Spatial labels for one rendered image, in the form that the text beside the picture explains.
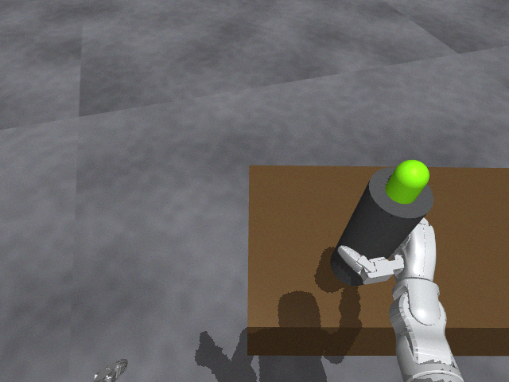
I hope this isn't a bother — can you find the right robot arm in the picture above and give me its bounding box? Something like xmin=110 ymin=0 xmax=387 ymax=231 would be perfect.
xmin=389 ymin=277 xmax=464 ymax=382

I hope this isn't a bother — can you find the left robot hand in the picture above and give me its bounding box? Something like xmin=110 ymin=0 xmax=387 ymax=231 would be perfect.
xmin=92 ymin=359 xmax=128 ymax=382

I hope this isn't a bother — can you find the bottle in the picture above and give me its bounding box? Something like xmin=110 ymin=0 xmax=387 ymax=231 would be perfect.
xmin=330 ymin=160 xmax=433 ymax=286

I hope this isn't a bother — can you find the right robot hand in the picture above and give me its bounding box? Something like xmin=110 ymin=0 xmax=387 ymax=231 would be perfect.
xmin=338 ymin=194 xmax=437 ymax=285

